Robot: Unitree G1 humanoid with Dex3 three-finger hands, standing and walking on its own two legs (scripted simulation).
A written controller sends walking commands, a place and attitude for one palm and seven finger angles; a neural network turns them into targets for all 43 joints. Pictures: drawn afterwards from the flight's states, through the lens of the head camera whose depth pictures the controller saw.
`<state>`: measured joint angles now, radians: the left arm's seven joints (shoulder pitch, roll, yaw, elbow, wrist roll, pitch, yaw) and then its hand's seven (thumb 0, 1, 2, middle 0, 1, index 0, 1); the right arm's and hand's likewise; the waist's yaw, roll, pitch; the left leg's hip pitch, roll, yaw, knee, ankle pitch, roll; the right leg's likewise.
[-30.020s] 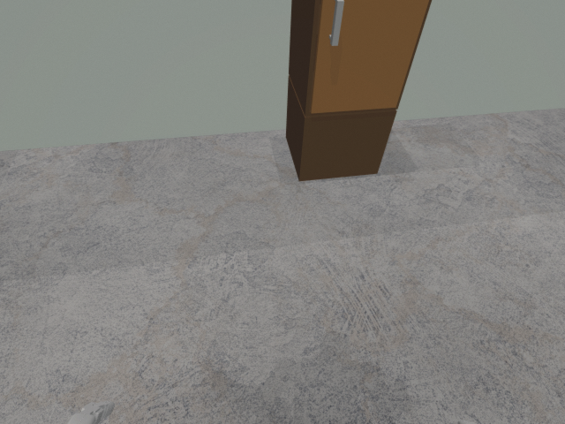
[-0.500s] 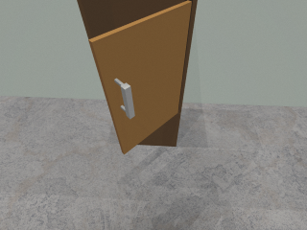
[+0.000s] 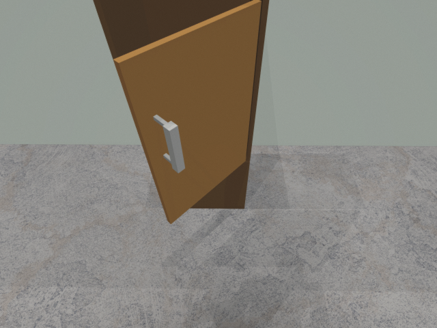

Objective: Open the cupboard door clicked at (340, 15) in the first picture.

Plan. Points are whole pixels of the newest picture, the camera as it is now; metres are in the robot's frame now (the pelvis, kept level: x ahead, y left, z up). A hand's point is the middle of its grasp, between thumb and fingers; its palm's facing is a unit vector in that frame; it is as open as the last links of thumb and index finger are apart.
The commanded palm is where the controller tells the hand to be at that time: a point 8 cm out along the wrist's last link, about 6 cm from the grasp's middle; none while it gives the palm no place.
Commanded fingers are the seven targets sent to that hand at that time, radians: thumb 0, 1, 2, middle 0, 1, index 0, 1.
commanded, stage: walk to a spot facing it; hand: left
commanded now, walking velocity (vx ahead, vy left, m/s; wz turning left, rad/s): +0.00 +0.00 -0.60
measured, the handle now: (168, 144) +0.49 +0.15 +0.03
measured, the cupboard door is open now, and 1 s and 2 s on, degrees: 47 47 47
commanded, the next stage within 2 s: none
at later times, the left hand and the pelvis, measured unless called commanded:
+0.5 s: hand out of the picture +0.06 +0.14 -0.16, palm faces -0.16 -0.94 -0.30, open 7.4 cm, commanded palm none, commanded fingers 0.00 0.90 0.90 -0.20 -0.30 -0.20 -0.30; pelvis -0.01 -0.06 +0.00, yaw -13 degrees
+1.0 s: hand (161, 320) +0.17 +0.14 -0.17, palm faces -0.40 -0.88 -0.25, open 7.4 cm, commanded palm none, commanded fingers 0.00 0.90 0.90 -0.20 -0.30 -0.20 -0.30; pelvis +0.00 -0.03 +0.00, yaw -29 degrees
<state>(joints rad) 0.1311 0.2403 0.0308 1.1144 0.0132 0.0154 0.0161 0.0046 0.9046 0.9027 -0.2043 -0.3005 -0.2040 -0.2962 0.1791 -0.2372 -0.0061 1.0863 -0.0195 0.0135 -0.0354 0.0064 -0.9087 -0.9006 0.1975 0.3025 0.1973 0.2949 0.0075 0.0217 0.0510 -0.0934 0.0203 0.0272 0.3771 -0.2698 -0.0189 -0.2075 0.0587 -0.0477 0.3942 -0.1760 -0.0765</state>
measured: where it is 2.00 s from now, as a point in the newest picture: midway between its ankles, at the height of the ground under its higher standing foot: outside the picture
